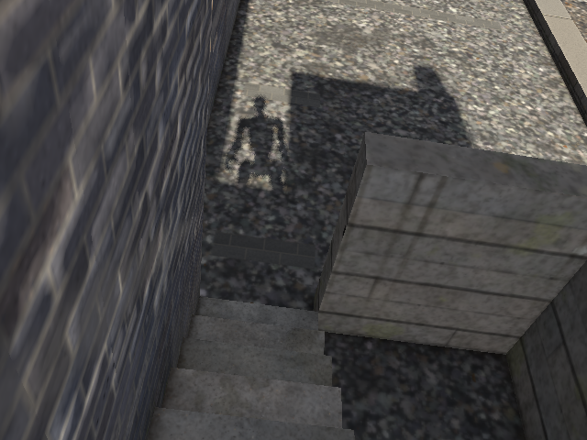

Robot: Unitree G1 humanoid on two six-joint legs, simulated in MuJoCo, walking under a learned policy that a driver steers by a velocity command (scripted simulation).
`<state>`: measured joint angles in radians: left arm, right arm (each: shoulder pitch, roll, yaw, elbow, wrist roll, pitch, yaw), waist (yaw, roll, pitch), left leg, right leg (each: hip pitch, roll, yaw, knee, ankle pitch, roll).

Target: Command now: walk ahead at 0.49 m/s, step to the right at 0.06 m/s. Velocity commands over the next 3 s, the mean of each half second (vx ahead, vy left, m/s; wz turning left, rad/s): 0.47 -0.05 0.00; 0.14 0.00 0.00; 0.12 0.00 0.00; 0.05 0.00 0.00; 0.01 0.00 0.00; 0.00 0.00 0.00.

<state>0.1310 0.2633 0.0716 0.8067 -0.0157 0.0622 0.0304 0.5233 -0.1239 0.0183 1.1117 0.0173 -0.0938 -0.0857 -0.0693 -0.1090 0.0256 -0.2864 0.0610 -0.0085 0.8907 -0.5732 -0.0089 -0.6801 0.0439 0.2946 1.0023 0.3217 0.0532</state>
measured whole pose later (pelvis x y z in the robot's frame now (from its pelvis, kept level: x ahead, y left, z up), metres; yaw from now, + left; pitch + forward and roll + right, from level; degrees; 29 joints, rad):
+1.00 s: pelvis +0.37 -0.05 -0.35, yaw -1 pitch -4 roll -3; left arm 0.22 0.19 0.04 0.94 -0.04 0.14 0.09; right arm 0.39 -0.07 0.09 1.12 0.00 -0.02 -0.01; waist -0.01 -0.10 0.06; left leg -0.27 0.02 -0.01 0.57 -0.24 0.03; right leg -0.59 0.04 0.25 1.37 -0.20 0.08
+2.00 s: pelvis +0.44 -0.15 -0.34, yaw +1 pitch +0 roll -1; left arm 0.24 0.28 -0.03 0.88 0.00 0.01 -0.03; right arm 0.19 -0.32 0.06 1.02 0.00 0.05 -0.06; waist 0.01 0.02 0.02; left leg -0.08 0.10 -0.10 0.22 -0.15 -0.12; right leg -0.02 0.00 0.10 0.23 -0.21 0.03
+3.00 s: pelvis +0.43 -0.15 -0.34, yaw +1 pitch -1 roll -1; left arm 0.29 0.27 -0.03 0.88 0.00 0.01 -0.02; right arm 0.27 -0.31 0.05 1.07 0.00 0.05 -0.07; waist 0.00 0.02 0.03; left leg -0.06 0.10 -0.12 0.19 -0.12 -0.12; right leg -0.01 0.00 0.10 0.22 -0.19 0.03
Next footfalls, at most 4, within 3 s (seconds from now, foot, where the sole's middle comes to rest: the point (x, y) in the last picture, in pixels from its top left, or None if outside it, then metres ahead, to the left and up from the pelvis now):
0.20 right None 0.19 -0.19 -0.93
0.74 left None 0.46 0.04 -1.12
1.14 right None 0.43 -0.30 -1.12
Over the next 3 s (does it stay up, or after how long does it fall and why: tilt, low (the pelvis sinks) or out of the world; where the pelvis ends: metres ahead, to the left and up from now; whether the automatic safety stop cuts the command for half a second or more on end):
stays up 0.43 -0.15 -0.34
